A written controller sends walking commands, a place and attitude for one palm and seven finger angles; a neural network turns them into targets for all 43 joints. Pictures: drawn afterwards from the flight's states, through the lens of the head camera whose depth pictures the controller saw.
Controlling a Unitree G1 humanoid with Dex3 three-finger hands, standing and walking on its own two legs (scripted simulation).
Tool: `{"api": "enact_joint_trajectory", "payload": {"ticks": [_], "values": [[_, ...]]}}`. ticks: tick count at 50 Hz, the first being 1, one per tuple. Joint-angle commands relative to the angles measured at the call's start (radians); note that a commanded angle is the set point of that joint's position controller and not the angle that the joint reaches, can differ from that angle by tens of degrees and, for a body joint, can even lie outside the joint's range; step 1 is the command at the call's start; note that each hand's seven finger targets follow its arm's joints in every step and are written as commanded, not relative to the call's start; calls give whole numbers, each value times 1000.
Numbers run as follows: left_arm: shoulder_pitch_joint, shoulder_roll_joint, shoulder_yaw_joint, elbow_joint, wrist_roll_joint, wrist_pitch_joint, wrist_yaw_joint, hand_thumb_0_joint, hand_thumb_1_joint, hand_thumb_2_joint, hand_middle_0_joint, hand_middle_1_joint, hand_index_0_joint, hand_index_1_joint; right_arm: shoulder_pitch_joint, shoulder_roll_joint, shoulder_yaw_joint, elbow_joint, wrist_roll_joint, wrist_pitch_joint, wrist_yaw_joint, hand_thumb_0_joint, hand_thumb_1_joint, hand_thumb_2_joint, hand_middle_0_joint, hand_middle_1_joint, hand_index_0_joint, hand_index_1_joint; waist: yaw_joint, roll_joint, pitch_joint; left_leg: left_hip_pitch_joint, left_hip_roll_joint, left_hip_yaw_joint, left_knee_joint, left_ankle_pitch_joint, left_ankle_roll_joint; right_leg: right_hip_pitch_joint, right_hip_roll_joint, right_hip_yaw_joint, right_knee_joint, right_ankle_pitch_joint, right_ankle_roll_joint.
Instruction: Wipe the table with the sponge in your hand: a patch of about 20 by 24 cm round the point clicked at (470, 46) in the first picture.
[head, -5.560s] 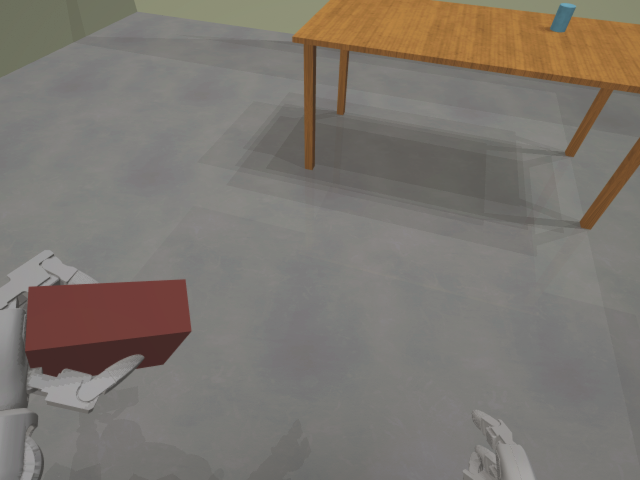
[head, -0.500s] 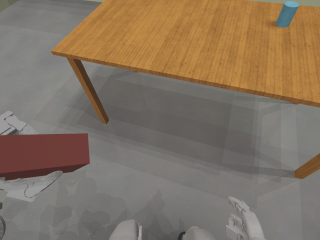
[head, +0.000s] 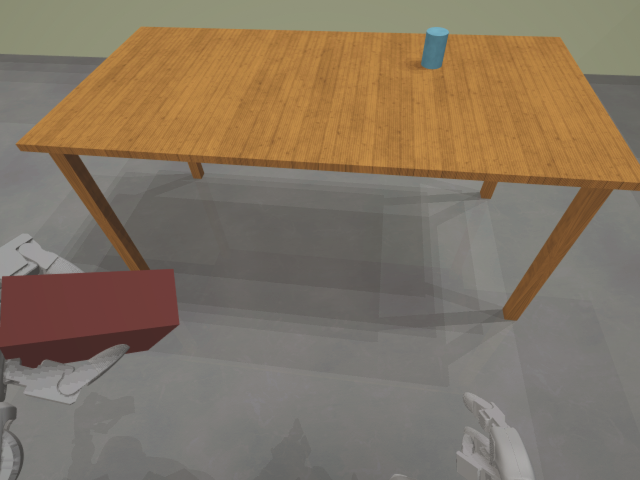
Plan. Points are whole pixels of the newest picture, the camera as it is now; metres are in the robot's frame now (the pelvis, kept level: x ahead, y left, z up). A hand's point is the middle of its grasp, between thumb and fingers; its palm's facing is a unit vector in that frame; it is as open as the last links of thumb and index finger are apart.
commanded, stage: turn to face it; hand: left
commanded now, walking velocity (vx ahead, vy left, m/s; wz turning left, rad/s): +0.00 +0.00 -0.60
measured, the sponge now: (114, 318) +0.22 +0.22 +0.16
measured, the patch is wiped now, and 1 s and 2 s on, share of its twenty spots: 0.00 0.00 0.00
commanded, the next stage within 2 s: take the last steps up to it in 0.66 s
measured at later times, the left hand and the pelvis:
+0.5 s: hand (199, 334) +0.20 +0.13 +0.18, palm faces +0.16 -0.88 -0.45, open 9.4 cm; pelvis -0.07 -0.05 +0.01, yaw -15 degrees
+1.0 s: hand (283, 393) +0.16 +0.05 +0.18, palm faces -0.03 -0.85 -0.53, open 9.4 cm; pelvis -0.13 -0.08 +0.01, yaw -22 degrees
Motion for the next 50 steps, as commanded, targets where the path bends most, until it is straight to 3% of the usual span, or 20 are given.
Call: {"api": "enact_joint_trajectory", "payload": {"ticks": [1, 2, 3, 4, 5, 8, 17, 23, 24, 26, 27, 30, 33, 36, 37, 38, 39, 42, 44, 50], "values": [[-202, 159, 59, -214, 1, -57, 14, 0, 100, 1300, -1200, -1600, -1200, -1600, -22, -165, -70, -110, 1, -92, -8, 0, -900, -900, 200, 300, 200, 300, -49, 112, -107, -38, 122, 3, 64, 152, 90, 270, 22, -72, -404, 193, 0], [-189, 189, 75, -194, 13, -52, 17, 0, 100, 1300, -1200, -1600, -1200, -1600, -22, -149, -67, -107, 1, -93, -5, 0, -900, -900, 200, 300, 200, 300, -56, -34, -122, -113, 51, 24, 236, 25, 53, 323, -90, 88, -470, 339, -63], [-174, 257, 146, -205, 1, -62, 32, 0, 100, 1300, -1200, -1600, -1200, -1600, -80, -111, -47, -134, -3, -91, -7, 0, -900, -900, 200, 300, 200, 300, -29, -285, -134, -330, -75, 9, 454, -337, 14, 400, -284, 431, -503, 701, -176], [-120, 264, 171, -206, -27, -48, 33, 0, 100, 1300, -1200, -1600, -1200, -1600, -112, -126, -63, -135, 4, -79, -12, 0, -900, -900, 200, 300, 200, 300, -9, -359, -194, -312, -90, -132, 614, -331, 15, 323, -331, 569, -557, 599, -192], [-68, 274, 186, -265, -35, -50, 33, 0, 100, 1300, -1200, -1600, -1200, -1600, -124, -110, -53, -135, -6, -64, -10, 0, -900, -900, 200, 300, 200, 300, -23, -275, -196, -347, -83, -197, 688, -263, 10, 349, -331, 585, -536, 544, -222], [50, 237, 209, -320, -48, -73, 29, 0, 100, 1300, -1200, -1600, -1200, -1600, -137, -83, -25, -107, -14, -6, 2, 0, -900, -900, 200, 300, 200, 300, -43, -117, -255, -340, -81, -176, 644, -168, -6, 408, -246, 380, -480, 543, -213], [96, 201, 172, -193, -45, -55, 35, 0, 100, 1300, -1200, -1600, -1200, -1600, -128, -130, -51, -107, -7, 23, -10, 0, -900, -900, 200, 300, 200, 300, -34, -158, -205, -151, -140, -130, 236, -201, 31, 252, -216, 470, -621, 228, -216], [-17, 200, 113, -281, -20, -57, 23, 0, 100, 1300, -1200, -1600, -1200, -1600, -86, -150, -58, -113, -10, 26, -14, 0, -900, -900, 200, 300, 200, 300, -56, -95, -229, 110, -145, -102, -132, -134, 88, 147, -135, 443, -627, 110, -130], [-28, 211, 118, -287, -18, -66, 19, 0, 100, 1300, -1200, -1600, -1200, -1600, -81, -161, -65, -115, -16, 19, -19, 0, -900, -900, 200, 300, 200, 300, -59, -21, -208, 166, -82, -149, -205, -159, 125, 70, -82, 410, -569, 75, -93], [-43, 218, 141, -303, -8, -76, 12, 0, 100, 1300, -1200, -1600, -1200, -1600, -110, -174, -70, -131, -18, -1, -28, 0, -900, -900, 200, 300, 200, 300, -42, 243, -147, 127, 202, -387, -315, -131, 254, -78, 68, 180, -181, 42, -19], [-94, 270, 178, -356, 6, -79, 17, 0, 100, 1300, -1200, -1600, -1200, -1600, -117, -136, -66, -134, -15, -19, -32, 0, -900, -900, 200, 300, 200, 300, -33, 279, -154, 2, 279, -410, -350, -96, 291, -46, 54, 119, 97, -16, -14], [-29, 148, 86, -236, -3, -57, 2, 0, 100, 1300, -1200, -1600, -1200, -1600, -90, -142, -68, -106, -3, -52, -19, 0, -900, -900, 200, 300, 200, 300, -40, 207, -22, -79, 184, -150, -240, 149, 232, -59, -2, 55, 119, -24, -7], [-109, 139, 48, -248, 1, -58, 13, 0, 100, 1300, -1200, -1600, -1200, -1600, -53, -156, -63, -87, 0, -91, -20, 0, -900, -900, 200, 300, 200, 300, -68, 205, -57, 15, 153, -120, -142, 375, 169, 65, 19, -45, -177, 16, 1], [-165, 158, 67, -202, 9, -59, 12, 0, 100, 1300, -1200, -1600, -1200, -1600, -61, -159, -65, -78, -1, -109, -17, 0, -900, -900, 200, 300, 200, 300, -60, 127, -103, -29, 105, -69, 38, 294, 114, 289, 13, -66, -436, 243, -11], [-153, 177, 78, -168, 19, -56, 14, 0, 100, 1300, -1200, -1600, -1200, -1600, -53, -143, -63, -76, 1, -108, -15, 0, -900, -900, 200, 300, 200, 300, -73, 12, -115, -99, 48, -43, 161, 165, 85, 339, -86, 53, -465, 407, -61], [-160, 217, 112, -184, 12, -67, 22, 0, 100, 1300, -1200, -1600, -1200, -1600, -72, -110, -47, -89, 0, -105, -17, 0, -900, -900, 200, 300, 200, 300, -74, -191, -137, -235, -62, -17, 304, -104, 43, 404, -249, 284, -475, 726, -146], [-87, 228, 146, -140, -6, -53, 23, 0, 100, 1300, -1200, -1600, -1200, -1600, -86, -127, -69, -85, 5, -98, -23, 0, -900, -900, 200, 300, 200, 300, -45, -336, -203, -254, -117, -82, 483, -305, 45, 364, -340, 460, -556, 658, -198], [39, 248, 193, -248, -17, -60, 33, 0, 100, 1300, -1200, -1600, -1200, -1600, -143, -99, -32, -63, -12, -48, -25, 0, -900, -900, 200, 300, 200, 300, -56, -107, -226, -304, -95, -171, 564, -186, 56, 359, -324, 383, -569, 310, -231], [81, 230, 190, -268, -13, -73, 39, 0, 100, 1300, -1200, -1600, -1200, -1600, -145, -95, -27, -57, -18, -40, -34, 0, -900, -900, 200, 300, 200, 300, -68, -132, -228, -264, -99, -135, 445, -146, 63, 330, -295, 295, -594, 269, -219], [98, 208, 176, -231, -3, -83, 54, 0, 100, 1300, -1200, -1600, -1200, -1600, -100, -111, -46, -42, -28, -65, -51, 0, -900, -900, 200, 300, 200, 300, -59, -152, -200, -113, -134, -54, 80, -155, 99, 273, -295, 298, -631, 17, -220]]}}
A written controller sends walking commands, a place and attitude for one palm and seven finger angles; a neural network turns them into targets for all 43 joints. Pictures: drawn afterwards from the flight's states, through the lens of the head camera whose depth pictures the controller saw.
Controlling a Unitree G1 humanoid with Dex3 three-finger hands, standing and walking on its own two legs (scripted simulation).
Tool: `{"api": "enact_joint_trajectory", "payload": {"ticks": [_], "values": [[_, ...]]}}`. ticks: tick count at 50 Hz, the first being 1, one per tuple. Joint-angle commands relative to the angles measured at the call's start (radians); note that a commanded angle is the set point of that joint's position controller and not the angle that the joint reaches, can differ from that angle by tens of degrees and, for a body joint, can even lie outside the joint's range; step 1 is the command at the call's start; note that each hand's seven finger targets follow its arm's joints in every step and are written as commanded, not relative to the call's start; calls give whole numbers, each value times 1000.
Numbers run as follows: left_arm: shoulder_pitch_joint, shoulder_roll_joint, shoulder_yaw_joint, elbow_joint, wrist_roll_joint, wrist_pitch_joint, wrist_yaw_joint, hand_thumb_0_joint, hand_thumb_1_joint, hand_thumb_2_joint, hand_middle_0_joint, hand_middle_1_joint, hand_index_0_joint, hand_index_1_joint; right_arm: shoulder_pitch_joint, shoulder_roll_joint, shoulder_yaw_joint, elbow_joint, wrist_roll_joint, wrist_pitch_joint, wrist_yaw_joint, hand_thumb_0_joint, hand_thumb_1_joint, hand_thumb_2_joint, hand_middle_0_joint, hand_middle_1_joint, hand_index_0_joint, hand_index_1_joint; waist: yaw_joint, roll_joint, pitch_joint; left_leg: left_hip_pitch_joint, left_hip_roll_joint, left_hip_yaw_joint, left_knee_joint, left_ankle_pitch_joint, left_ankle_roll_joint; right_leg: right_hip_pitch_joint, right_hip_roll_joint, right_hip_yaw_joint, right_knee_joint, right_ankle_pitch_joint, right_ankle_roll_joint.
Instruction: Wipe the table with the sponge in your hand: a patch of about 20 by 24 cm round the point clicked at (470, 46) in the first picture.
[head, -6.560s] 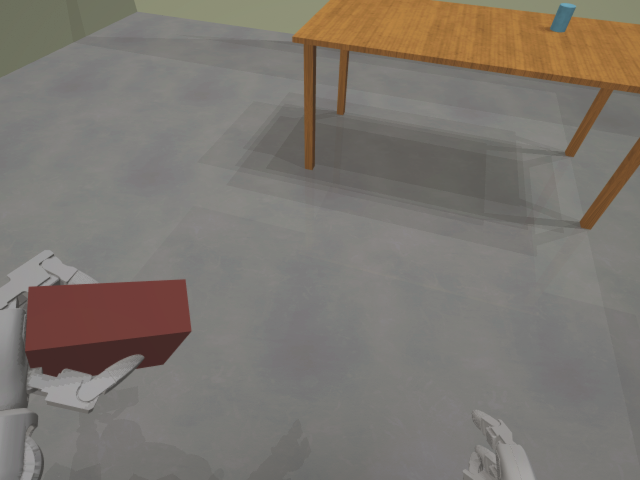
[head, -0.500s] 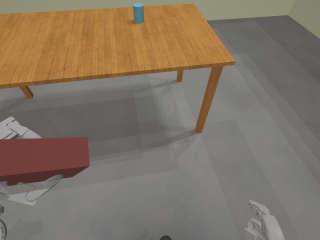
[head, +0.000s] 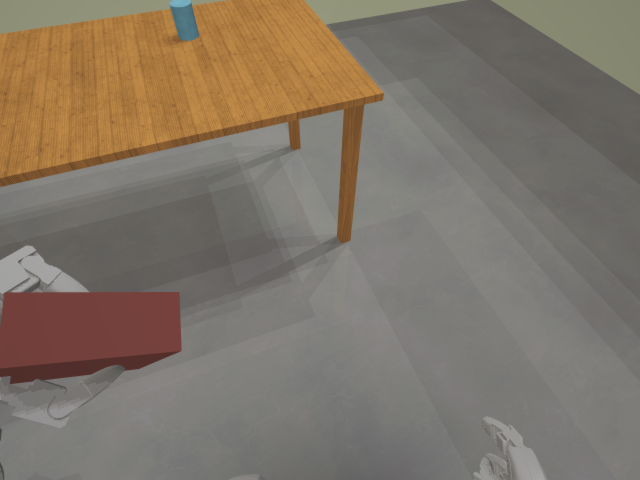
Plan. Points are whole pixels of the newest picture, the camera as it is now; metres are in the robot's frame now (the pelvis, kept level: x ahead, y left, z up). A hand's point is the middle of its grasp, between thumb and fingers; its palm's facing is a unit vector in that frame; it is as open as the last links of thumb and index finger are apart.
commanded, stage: take the last steps up to it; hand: left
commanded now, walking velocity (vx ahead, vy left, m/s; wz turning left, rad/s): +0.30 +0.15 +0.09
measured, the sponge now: (111, 337) +0.23 +0.19 +0.14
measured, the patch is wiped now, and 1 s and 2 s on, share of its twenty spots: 0.00 0.00 0.00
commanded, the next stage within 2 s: none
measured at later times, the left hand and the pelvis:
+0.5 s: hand (37, 313) +0.24 +0.25 +0.16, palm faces +0.41 -0.79 -0.47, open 9.4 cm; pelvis +0.04 +0.01 +0.00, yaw +3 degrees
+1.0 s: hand (27, 214) +0.35 +0.31 +0.17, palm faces +0.38 -0.76 -0.53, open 9.4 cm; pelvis +0.14 +0.07 -0.02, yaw +2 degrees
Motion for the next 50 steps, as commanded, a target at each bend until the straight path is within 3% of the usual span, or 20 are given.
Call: {"api": "enact_joint_trajectory", "payload": {"ticks": [1, 3, 6, 7, 14, 15, 17, 18, 21, 24, 31, 33, 34, 36, 38, 41, 46, 47, 49, 50], "values": [[-34, 138, 152, -150, -12, -60, 45, 0, 100, 1300, -1200, -1600, -1200, -1600, -71, -73, -36, -157, -8, -77, -15, 0, -900, -900, 200, 300, 200, 300, 45, -86, -203, 87, 2, 17, -247, 32, 28, 127, -285, 295, -220, -285, -91], [-71, 118, 121, -136, -11, -66, 40, 0, 100, 1300, -1200, -1600, -1200, -1600, -48, -80, -43, -158, -7, -88, -24, 0, -900, -900, 200, 300, 200, 300, 30, -35, -177, 223, 0, 21, -408, 60, 48, 51, -219, 234, -142, -343, -39], [-133, 103, 97, -131, -1, -88, 36, 0, 100, 1300, -1200, -1600, -1200, -1600, -52, -121, -57, -158, -2, -103, -34, 0, -900, -900, 200, 300, 200, 300, 33, 297, -100, 237, 289, -375, -604, -104, 201, -154, -9, -20, 286, -364, 65], [-188, 138, 108, -138, 11, -93, 27, 0, 100, 1300, -1200, -1600, -1200, -1600, -59, -105, -56, -149, 1, -115, -33, 0, -900, -900, 200, 300, 200, 300, 30, 298, -69, 146, 337, -441, -653, -236, 247, -175, -18, -9, 457, -358, 72], [-222, 98, 51, -114, 14, -75, 19, 0, 100, 1300, -1200, -1600, -1200, -1600, -59, -106, -47, -117, -6, -147, -27, 0, -900, -900, 200, 300, 200, 300, 50, 210, -61, 36, 183, -151, -432, 80, 149, 134, -30, -107, 47, -208, 81], [-228, 102, 57, -94, 17, -73, 20, 0, 100, 1300, -1200, -1600, -1200, -1600, -60, -102, -48, -115, -4, -141, -25, 0, -900, -900, 200, 300, 200, 300, 52, 139, -82, -29, 151, -109, -330, 68, 121, 235, -64, -57, -42, -174, 60], [-207, 166, 118, -30, 9, -69, 24, 0, 100, 1300, -1200, -1600, -1200, -1600, -76, -79, -48, -131, -3, -126, -16, 0, -900, -900, 200, 300, 200, 300, 60, -257, -95, -333, -21, 8, 173, -69, 39, 382, -433, 556, -240, -176, -120], [-255, 149, 105, -45, -8, -72, 18, 0, 100, 1300, -1200, -1600, -1200, -1600, -79, -106, -68, -125, 2, -122, -6, 0, -900, -900, 200, 300, 200, 300, 57, -242, -93, -325, 17, -105, 315, -43, 16, 298, -477, 622, -295, -300, -138], [-177, 144, 124, -78, -14, -100, 4, 0, 100, 1300, -1200, -1600, -1200, -1600, -89, -69, -39, -110, -2, -92, -1, 0, -900, -900, 200, 300, 200, 300, 47, -83, -55, -322, 77, -117, 373, 94, -6, 221, -403, 329, -249, -56, -122], [-125, 133, 130, -84, -9, -108, 9, 0, 100, 1300, -1200, -1600, -1200, -1600, -100, -58, -32, -126, -6, -78, -4, 0, -900, -900, 200, 300, 200, 300, 45, -112, -103, -198, 83, -50, 120, 126, 0, 201, -337, 143, -191, 158, -80], [-158, 126, 122, -182, -3, -83, 43, 0, 100, 1300, -1200, -1600, -1200, -1600, -76, -52, -49, -170, -11, -101, -21, 0, -900, -900, 200, 300, 200, 300, 56, -118, -174, 159, -16, 140, -343, 240, 18, 190, -253, 60, -45, 96, -20], [-191, 106, 97, -222, -8, -90, 41, 0, 100, 1300, -1200, -1600, -1200, -1600, -47, -94, -73, -178, 3, -112, -31, 0, -900, -900, 200, 300, 200, 300, 24, 120, -209, 376, 106, -21, -432, 290, 79, 24, -162, -16, 263, 31, 41], [-203, 111, 102, -251, -8, -97, 41, 0, 100, 1300, -1200, -1600, -1200, -1600, -50, -114, -83, -183, 7, -114, -25, 0, -900, -900, 200, 300, 200, 300, 28, 326, -240, 509, 297, -276, -440, 512, 170, -187, -66, -80, 493, -340, 88], [-171, 160, 137, -162, -2, -102, 33, 0, 100, 1300, -1200, -1600, -1200, -1600, -64, -93, -74, -162, 4, -125, -20, 0, -900, -900, 200, 300, 200, 300, 34, 322, -204, 370, 387, -419, -527, 280, 288, -290, -94, 17, 730, -449, 77], [-158, 144, 130, -224, -9, -99, 26, 0, 100, 1300, -1200, -1600, -1200, -1600, -67, -83, -73, -146, 14, -136, -16, 0, -900, -900, 200, 300, 200, 300, 37, 225, -163, 359, 343, -325, -497, 359, 280, -337, -124, 20, 677, -380, 90], [-90, 110, 114, -246, -21, -96, 21, 0, 100, 1300, -1200, -1600, -1200, -1600, -71, -81, -62, -140, 13, -153, -8, 0, -900, -900, 200, 300, 200, 300, 49, 242, -173, 254, 269, -154, -499, 403, 223, -182, -105, -50, 464, -282, 92], [-70, 107, 122, -143, -23, -63, 24, 0, 100, 1300, -1200, -1600, -1200, -1600, -65, -84, -51, -138, 9, -141, -23, 0, -900, -900, 200, 300, 200, 300, 52, 174, -188, 136, 213, -49, -373, 290, 133, 130, -39, -137, 64, -140, 85], [-77, 123, 134, -107, -18, -56, 23, 0, 100, 1300, -1200, -1600, -1200, -1600, -67, -79, -48, -139, 10, -130, -28, 0, -900, -900, 200, 300, 200, 300, 55, 92, -195, 53, 185, -32, -263, 241, 113, 229, -79, -80, -30, -99, 62], [-119, 180, 177, -51, -18, -55, 24, 0, 100, 1300, -1200, -1600, -1200, -1600, -93, -57, -40, -161, 6, -115, -20, 0, -900, -900, 200, 300, 200, 300, 63, -302, -160, -329, -8, 42, 209, -92, 30, 405, -451, 552, -205, -5, -118], [-139, 160, 167, -25, -36, -59, 19, 0, 100, 1300, -1200, -1600, -1200, -1600, -76, -84, -59, -140, 5, -111, -7, 0, -900, -900, 200, 300, 200, 300, 56, -305, -150, -363, 20, -83, 377, -51, 11, 380, -493, 583, -229, -27, -125]]}}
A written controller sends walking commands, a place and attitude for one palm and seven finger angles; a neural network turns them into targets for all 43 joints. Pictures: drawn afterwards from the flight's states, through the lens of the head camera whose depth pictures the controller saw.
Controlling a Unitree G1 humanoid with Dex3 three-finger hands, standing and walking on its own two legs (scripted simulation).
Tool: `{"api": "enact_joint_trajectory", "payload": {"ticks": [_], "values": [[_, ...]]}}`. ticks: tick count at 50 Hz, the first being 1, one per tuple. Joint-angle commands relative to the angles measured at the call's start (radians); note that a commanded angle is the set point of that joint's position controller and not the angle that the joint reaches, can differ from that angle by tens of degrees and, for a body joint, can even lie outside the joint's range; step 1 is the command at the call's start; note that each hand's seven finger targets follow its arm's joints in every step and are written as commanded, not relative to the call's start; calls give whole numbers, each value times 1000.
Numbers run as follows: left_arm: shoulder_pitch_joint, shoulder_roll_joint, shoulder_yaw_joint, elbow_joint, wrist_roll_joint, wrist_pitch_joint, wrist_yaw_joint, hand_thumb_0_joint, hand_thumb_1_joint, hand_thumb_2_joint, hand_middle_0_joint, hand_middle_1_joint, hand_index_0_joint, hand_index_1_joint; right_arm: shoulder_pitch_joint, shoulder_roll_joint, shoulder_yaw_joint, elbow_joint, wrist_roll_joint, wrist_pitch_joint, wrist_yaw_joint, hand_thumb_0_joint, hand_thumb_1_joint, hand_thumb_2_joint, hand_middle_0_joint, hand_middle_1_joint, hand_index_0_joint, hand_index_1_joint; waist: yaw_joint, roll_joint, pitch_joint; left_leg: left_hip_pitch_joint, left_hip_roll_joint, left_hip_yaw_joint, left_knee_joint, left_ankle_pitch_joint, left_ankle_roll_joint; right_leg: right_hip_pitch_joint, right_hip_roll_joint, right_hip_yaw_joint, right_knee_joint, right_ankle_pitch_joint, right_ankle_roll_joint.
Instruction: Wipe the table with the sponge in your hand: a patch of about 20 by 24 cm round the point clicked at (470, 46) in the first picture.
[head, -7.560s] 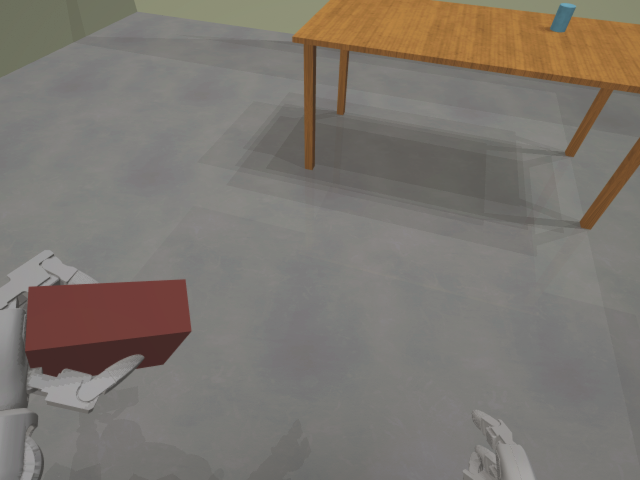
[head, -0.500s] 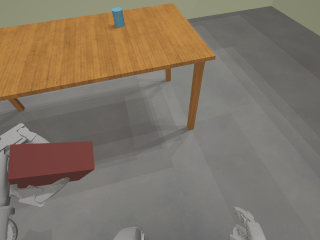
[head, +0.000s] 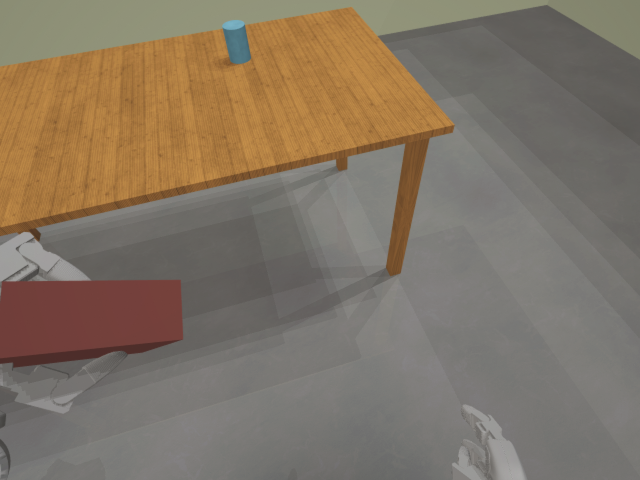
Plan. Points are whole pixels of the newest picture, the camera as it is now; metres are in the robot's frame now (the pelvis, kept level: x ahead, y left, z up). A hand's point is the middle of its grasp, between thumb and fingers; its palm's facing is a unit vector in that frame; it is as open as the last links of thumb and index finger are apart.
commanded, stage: take the last steps up to it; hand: left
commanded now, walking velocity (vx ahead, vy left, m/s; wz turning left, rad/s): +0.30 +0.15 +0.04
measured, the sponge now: (113, 323) +0.23 +0.20 +0.17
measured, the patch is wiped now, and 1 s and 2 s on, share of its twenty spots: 0.00 0.00 0.00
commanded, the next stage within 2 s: come to a stop and stand still in 1.76 s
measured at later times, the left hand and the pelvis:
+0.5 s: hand (26, 213) +0.33 +0.32 +0.19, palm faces +0.39 -0.81 -0.44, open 9.4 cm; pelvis +0.10 +0.08 +0.01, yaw -1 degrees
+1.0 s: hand (31, 166) +0.41 +0.36 +0.19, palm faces +0.36 -0.81 -0.47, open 9.4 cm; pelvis +0.20 +0.13 +0.01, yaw +0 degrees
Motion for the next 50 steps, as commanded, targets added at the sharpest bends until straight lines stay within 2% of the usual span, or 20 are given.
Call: {"api": "enact_joint_trajectory", "payload": {"ticks": [1, 3, 6, 11, 14, 15, 16, 17, 19, 22, 29, 31, 32, 33, 34, 37, 40, 48, 49, 50], "values": [[-92, 164, 159, -66, -37, -43, 19, 0, 100, 1300, -1200, -1600, -1200, -1600, -93, -144, -71, -130, -3, -22, 1, 0, -900, -900, 200, 300, 200, 300, 6, -291, -119, -461, 5, -180, 551, -59, -30, 359, -441, 674, -358, 126, -172], [-104, 148, 136, -123, -21, -67, 12, 0, 100, 1300, -1200, -1600, -1200, -1600, -117, -128, -52, -118, -5, -6, 3, 0, -900, -900, 200, 300, 200, 300, 9, -138, -95, -446, 43, -173, 534, -2, -41, 311, -377, 429, -321, 298, -139], [-83, 128, 108, -155, -7, -81, 18, 0, 100, 1300, -1200, -1600, -1200, -1600, -103, -134, -55, -125, -12, 2, 6, 0, -900, -900, 200, 300, 200, 300, -1, -198, -123, -316, 53, -111, 282, 53, -36, 260, -307, 219, -275, 491, -93], [-54, 150, 141, -229, -4, -68, 47, 0, 100, 1300, -1200, -1600, -1200, -1600, -95, -115, -68, -166, -18, -11, -2, 0, -900, -900, 200, 300, 200, 300, 31, -248, -164, -82, -27, 53, -82, 115, -22, 251, -269, 173, -236, 447, -76], [-88, 142, 137, -249, -2, -72, 53, 0, 100, 1300, -1200, -1600, -1200, -1600, -60, -131, -85, -171, -14, -18, -21, 0, -900, -900, 200, 300, 200, 300, -2, -106, -189, 153, -40, 78, -275, 218, -15, 161, -196, 114, -69, 268, -22], [-119, 134, 126, -278, -5, -82, 52, 0, 100, 1300, -1200, -1600, -1200, -1600, -37, -157, -99, -173, -7, -21, -25, 0, -900, -900, 200, 300, 200, 300, -23, 62, -227, 276, 26, -20, -306, 241, 15, 69, -149, 74, 129, 197, 7], [-120, 125, 127, -271, -6, -87, 51, 0, 100, 1300, -1200, -1600, -1200, -1600, -43, -181, -109, -177, -4, -21, -20, 0, -900, -900, 200, 300, 200, 300, -19, 298, -238, 391, 231, -309, -339, 412, 109, -156, -30, 23, 369, -200, 57], [-112, 148, 120, -215, 0, -98, 47, 0, 100, 1300, -1200, -1600, -1200, -1600, -41, -169, -105, -186, -2, -29, -17, 0, -900, -900, 200, 300, 200, 300, -10, 254, -224, 324, 330, -486, -399, 363, 193, -209, 4, 91, 552, -383, 47], [-102, 172, 159, -170, -8, -88, 36, 0, 100, 1300, -1200, -1600, -1200, -1600, -66, -160, -100, -154, 2, -32, -16, 0, -900, -900, 200, 300, 200, 300, -10, 212, -189, 237, 341, -476, -418, 171, 257, -311, -61, 158, 648, -295, 56], [-84, 139, 130, -295, -14, -92, 24, 0, 100, 1300, -1200, -1600, -1200, -1600, -77, -145, -89, -143, 8, -56, -7, 0, -900, -900, 200, 300, 200, 300, 7, 189, -183, 186, 238, -262, -398, 266, 200, -269, -72, 105, 505, -184, 66], [-32, 117, 120, -170, -26, -35, 25, 0, 100, 1300, -1200, -1600, -1200, -1600, -61, -145, -61, -132, -4, -62, -26, 0, -900, -900, 200, 300, 200, 300, 4, 109, -187, 88, 197, -161, -382, 165, 128, 38, 7, -7, 21, -108, 70], [-58, 125, 123, -114, -20, -21, 24, 0, 100, 1300, -1200, -1600, -1200, -1600, -76, -144, -59, -128, -4, -45, -35, 0, -900, -900, 200, 300, 200, 300, 12, 43, -181, 6, 169, -134, -273, 76, 94, 168, -17, 27, -151, -19, 50], [-85, 137, 122, -99, -11, -16, 23, 0, 100, 1300, -1200, -1600, -1200, -1600, -69, -133, -57, -131, -4, -33, -34, 0, -900, -900, 200, 300, 200, 300, 7, -91, -186, -96, 103, -79, -109, 26, 64, 247, -120, 189, -248, -48, -4], [-116, 166, 136, -87, -11, -16, 25, 0, 100, 1300, -1200, -1600, -1200, -1600, -85, -114, -52, -143, -5, -26, -28, 0, -900, -900, 200, 300, 200, 300, 7, -314, -161, -292, -11, -2, 126, -75, 14, 337, -325, 550, -339, -12, -101], [-142, 160, 135, -52, -32, -13, 25, 0, 100, 1300, -1200, -1600, -1200, -1600, -93, -147, -65, -142, -2, -32, -16, 0, -900, -900, 200, 300, 200, 300, 21, -412, -125, -399, -34, -79, 346, -117, -18, 340, -436, 719, -392, 18, -154], [-183, 146, 113, -115, -21, -46, 18, 0, 100, 1300, -1200, -1600, -1200, -1600, -106, -127, -40, -110, -7, -12, -4, 0, -900, -900, 200, 300, 200, 300, 8, -164, -112, -441, 24, -168, 486, -15, -41, 338, -383, 445, -318, 292, -143], [-103, 125, 96, -129, -5, -70, 22, 0, 100, 1300, -1200, -1600, -1200, -1600, -103, -129, -45, -119, -15, -2, -4, 0, -900, -900, 200, 300, 200, 300, 5, -180, -112, -323, 33, -101, 279, 44, -37, 282, -307, 210, -267, 561, -90], [-66, 136, 134, -244, -11, -67, 51, 0, 100, 1300, -1200, -1600, -1200, -1600, -56, -128, -82, -181, -12, -7, -23, 0, -900, -900, 200, 300, 200, 300, -2, -144, -204, 121, -50, 72, -279, 250, -22, 216, -204, 96, -60, 382, -22], [-88, 143, 137, -246, -12, -76, 50, 0, 100, 1300, -1200, -1600, -1200, -1600, -42, -150, -94, -183, -7, -8, -29, 0, -900, -900, 200, 300, 200, 300, -16, -9, -212, 240, 4, 5, -302, 280, 5, 105, -164, 81, 87, 291, 5], [-94, 137, 140, -247, -16, -83, 51, 0, 100, 1300, -1200, -1600, -1200, -1600, -43, -178, -106, -185, -2, -10, -27, 0, -900, -900, 200, 300, 200, 300, -14, 202, -242, 362, 192, -244, -316, 465, 96, -87, -54, 27, 299, -64, 53]]}}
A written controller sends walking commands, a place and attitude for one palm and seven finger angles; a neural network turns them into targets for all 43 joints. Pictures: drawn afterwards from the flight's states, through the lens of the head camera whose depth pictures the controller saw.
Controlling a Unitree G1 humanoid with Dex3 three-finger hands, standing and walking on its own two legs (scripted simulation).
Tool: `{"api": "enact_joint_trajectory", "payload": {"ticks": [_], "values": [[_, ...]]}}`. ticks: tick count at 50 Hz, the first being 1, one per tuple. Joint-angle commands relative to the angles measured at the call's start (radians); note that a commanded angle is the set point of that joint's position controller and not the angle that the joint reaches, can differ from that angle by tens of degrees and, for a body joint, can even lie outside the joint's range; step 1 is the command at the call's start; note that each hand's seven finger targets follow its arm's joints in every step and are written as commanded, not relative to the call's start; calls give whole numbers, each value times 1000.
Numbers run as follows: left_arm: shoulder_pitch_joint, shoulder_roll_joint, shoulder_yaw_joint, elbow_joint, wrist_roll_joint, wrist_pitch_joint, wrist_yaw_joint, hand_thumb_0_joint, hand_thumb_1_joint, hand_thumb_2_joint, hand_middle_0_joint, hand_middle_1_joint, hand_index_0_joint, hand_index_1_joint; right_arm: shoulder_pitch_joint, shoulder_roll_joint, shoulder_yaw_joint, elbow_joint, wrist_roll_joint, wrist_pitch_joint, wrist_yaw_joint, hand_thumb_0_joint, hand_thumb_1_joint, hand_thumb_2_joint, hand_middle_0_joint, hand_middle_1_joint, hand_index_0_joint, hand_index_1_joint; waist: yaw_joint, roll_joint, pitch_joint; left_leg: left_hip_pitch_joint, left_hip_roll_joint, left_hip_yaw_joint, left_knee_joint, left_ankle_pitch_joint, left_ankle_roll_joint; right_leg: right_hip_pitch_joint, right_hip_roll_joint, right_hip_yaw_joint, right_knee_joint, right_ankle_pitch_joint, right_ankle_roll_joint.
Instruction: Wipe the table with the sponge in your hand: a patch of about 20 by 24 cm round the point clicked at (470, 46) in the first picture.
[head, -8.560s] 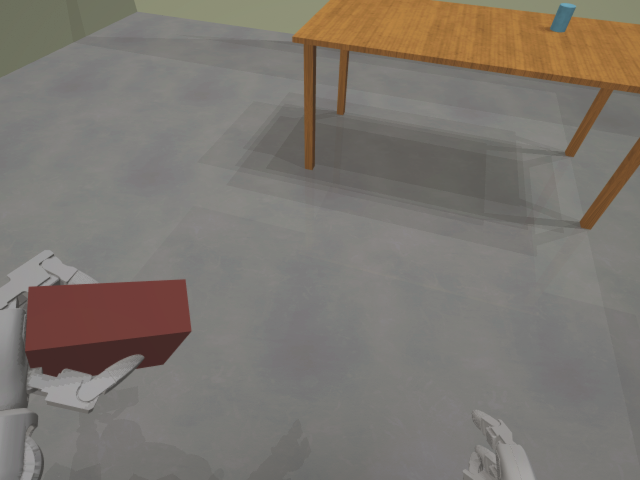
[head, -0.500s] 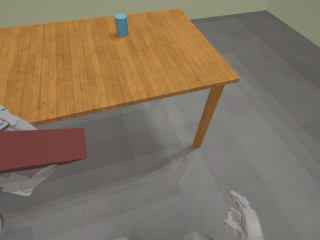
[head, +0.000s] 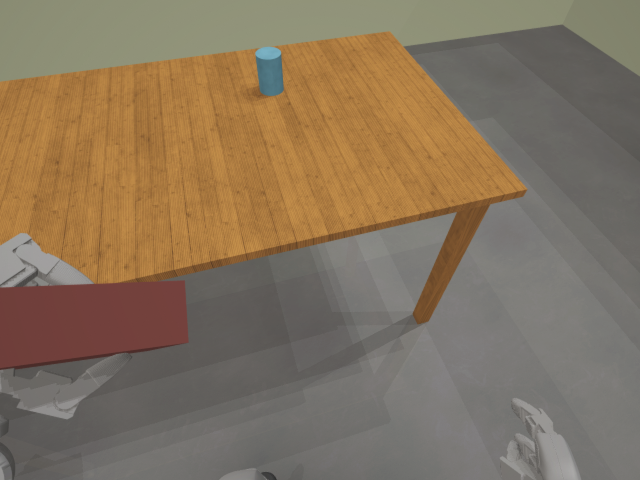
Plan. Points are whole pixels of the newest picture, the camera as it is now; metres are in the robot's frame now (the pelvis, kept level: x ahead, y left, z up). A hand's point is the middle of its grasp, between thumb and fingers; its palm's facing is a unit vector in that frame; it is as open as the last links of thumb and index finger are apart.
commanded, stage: take the last steps up to it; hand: left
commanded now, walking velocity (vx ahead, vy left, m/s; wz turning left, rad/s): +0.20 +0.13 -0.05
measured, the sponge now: (116, 324) +0.22 +0.19 +0.16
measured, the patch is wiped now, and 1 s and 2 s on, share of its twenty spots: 0.00 0.00 0.00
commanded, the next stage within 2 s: come to a stop and stand still in 0.76 s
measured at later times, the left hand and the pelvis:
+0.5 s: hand (54, 260) +0.27 +0.26 +0.18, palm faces +0.41 -0.79 -0.45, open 9.4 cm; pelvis +0.05 +0.02 +0.01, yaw +0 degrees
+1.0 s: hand (34, 226) +0.30 +0.29 +0.19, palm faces +0.38 -0.78 -0.50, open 9.3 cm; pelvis +0.07 +0.05 +0.00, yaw -3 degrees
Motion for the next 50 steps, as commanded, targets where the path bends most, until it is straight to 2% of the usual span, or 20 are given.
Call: {"api": "enact_joint_trajectory", "payload": {"ticks": [1, 3, 7, 13, 14, 16, 17, 19, 22, 27, 30, 32, 34, 38, 43, 46, 47, 48, 49, 50], "values": [[-146, 174, 139, -175, -15, -75, 30, 0, 100, 1300, -1200, -1600, -1200, -1600, -33, -56, -33, -148, 14, -56, -5, 0, -900, -900, 200, 300, 200, 300, -8, 325, -263, 363, 306, -445, -167, 339, 202, -332, 109, 36, 522, -292, -25], [-127, 201, 157, -82, -20, -68, 11, 0, 100, 1300, -1200, -1600, -1200, -1600, -61, -46, -24, -118, 13, -69, -10, 0, -900, -900, 200, 300, 200, 300, -3, 300, -221, 221, 343, -478, -214, 13, 269, -402, 48, 118, 640, -227, -22], [-125, 171, 131, -248, -27, -74, 0, 0, 100, 1300, -1200, -1600, -1200, -1600, -80, -30, -5, -107, 19, -99, 2, 0, -900, -900, 200, 300, 200, 300, 12, 294, -200, 102, 218, -218, -205, 30, 195, -274, 48, 46, 400, -86, -14], [-82, 169, 141, -135, -29, -20, 13, 0, 100, 1300, -1200, -1600, -1200, -1600, -66, -23, 22, -98, 9, -95, -20, 0, -900, -900, 200, 300, 200, 300, 13, 166, -226, 27, 181, -158, -103, -131, 115, 5, 107, -18, -71, 29, -20], [-98, 170, 142, -94, -25, -13, 12, 0, 100, 1300, -1200, -1600, -1200, -1600, -65, -14, 24, -97, 8, -83, -23, 0, -900, -900, 200, 300, 200, 300, 7, 73, -214, -23, 136, -120, -8, -181, 84, 47, 57, 66, -176, 57, -48], [-148, 192, 155, -25, -38, 7, 12, 0, 100, 1300, -1200, -1600, -1200, -1600, -86, 0, 29, -114, 8, -70, -15, 0, -900, -900, 200, 300, 200, 300, 17, -314, -149, -269, -50, -23, 371, -319, -2, 92, -251, 607, -335, 93, -201], [-173, 187, 139, -24, -46, 9, 13, 0, 100, 1300, -1200, -1600, -1200, -1600, -95, -28, 16, -102, 8, -67, -1, 0, -900, -900, 200, 300, 200, 300, 11, -307, -153, -328, -34, -108, 537, -294, -13, 129, -300, 648, -342, 205, -238], [-183, 177, 134, -37, -38, -10, 11, 0, 100, 1300, -1200, -1600, -1200, -1600, -105, 3, 48, -81, 6, -57, 2, 0, -900, -900, 200, 300, 200, 300, 6, -133, -151, -360, 2, -163, 628, -243, -27, 172, -270, 465, -273, 478, -236], [-169, 150, 93, -59, -18, -36, 8, 0, 100, 1300, -1200, -1600, -1200, -1600, -117, 13, 54, -89, 1, -46, -5, 0, -900, -900, 200, 300, 200, 300, 2, -112, -178, -210, 0, -96, 404, -190, -20, 144, -176, 203, -207, 756, -170], [-73, 179, 134, -137, -21, -32, 28, 0, 100, 1300, -1200, -1600, -1200, -1600, -90, 5, 25, -131, -5, -44, -7, 0, -900, -900, 200, 300, 200, 300, 22, -144, -223, -13, -47, 2, 69, -87, 0, 136, -135, 159, -186, 568, -162], [-112, 180, 135, -174, -26, -35, 31, 0, 100, 1300, -1200, -1600, -1200, -1600, -65, -13, 6, -142, 0, -42, -20, 0, -900, -900, 200, 300, 200, 300, 3, -17, -217, 180, -29, 1, -100, 27, 7, 23, -69, 143, -93, 302, -109], [-127, 170, 127, -164, -29, -43, 28, 0, 100, 1300, -1200, -1600, -1200, -1600, -53, -59, -11, -156, 14, -44, -24, 0, -900, -900, 200, 300, 200, 300, -1, 236, -196, 287, 195, -284, -149, 162, 107, -203, 82, 47, 147, -34, -42], [-120, 182, 134, -86, -27, -49, 17, 0, 100, 1300, -1200, -1600, -1200, -1600, -68, -45, 0, -138, 4, -59, -24, 0, -900, -900, 200, 300, 200, 300, -4, 370, -163, 198, 318, -475, -270, -10, 221, -311, 107, 81, 411, -244, -38], [-131, 150, 92, -182, -26, -49, 7, 0, 100, 1300, -1200, -1600, -1200, -1600, -63, -40, 3, -122, 12, -97, -10, 0, -900, -900, 200, 300, 200, 300, 2, 282, -173, 169, 202, -248, -191, 125, 174, -221, 107, 46, 238, -94, -25], [-91, 159, 109, -130, -28, -14, 15, 0, 100, 1300, -1200, -1600, -1200, -1600, -70, -35, 25, -118, 11, -98, -15, 0, -900, -900, 200, 300, 200, 300, 7, 195, -191, 64, 168, -176, -103, -10, 111, 10, 129, 17, -117, 62, -27], [-141, 170, 121, -36, -40, 14, 12, 0, 100, 1300, -1200, -1600, -1200, -1600, -59, -1, 39, -120, 7, -77, -14, 0, -900, -900, 200, 300, 200, 300, -5, -189, -140, -77, -37, -43, 175, -241, -4, -6, -117, 438, -303, 144, -143], [-145, 183, 129, -34, -51, 24, 12, 0, 100, 1300, -1200, -1600, -1200, -1600, -74, -14, 27, -122, 11, -73, -8, 0, -900, -900, 200, 300, 200, 300, 8, -251, -139, -121, -45, -80, 327, -271, -10, 16, -189, 524, -334, 236, -199], [-981, 773, 596, -79, 6, -24, 6, 0, 100, 1300, -1200, -1600, -1200, -1600, 14, -4, -3, -80, -31, -128, -10, 0, -900, -900, 200, 300, 200, 300, 40, -354, 34, -207, -65, -38, 411, -82, -38, -74, -11, 413, -366, 473, -51], [-513, 289, 240, 337, -15, -27, -41, 0, 100, 1300, -1200, -1600, -1200, -1600, -25, 22, 26, -46, -18, -140, -7, 0, -900, -900, 200, 300, 200, 300, 19, -192, -189, -107, -68, -185, 376, -57, 1, 34, -97, 382, -223, 619, -138], [-330, 171, 165, 357, -38, -42, -53, 0, 100, 1300, -1200, -1600, -1200, -1600, -33, 2, 21, -88, 10, -142, 10, 0, -900, -900, 200, 300, 200, 300, 47, -147, -138, -116, -63, -121, 300, -96, 7, 136, -81, 345, -244, 662, -122]]}}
